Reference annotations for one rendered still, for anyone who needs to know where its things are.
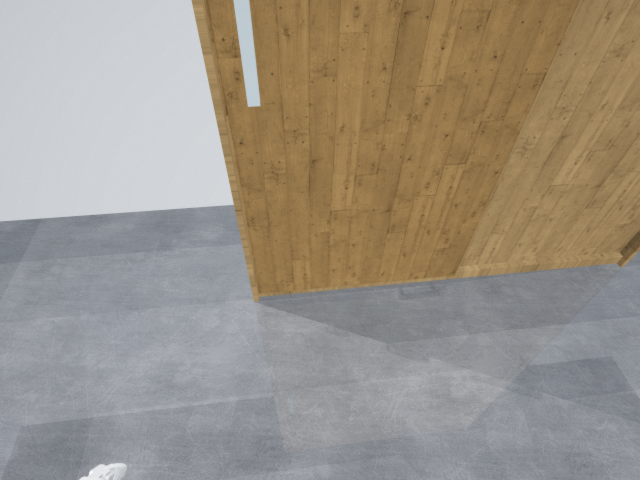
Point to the wardrobe door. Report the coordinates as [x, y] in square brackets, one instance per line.
[571, 184]
[382, 130]

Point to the handle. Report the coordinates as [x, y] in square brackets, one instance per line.
[246, 42]

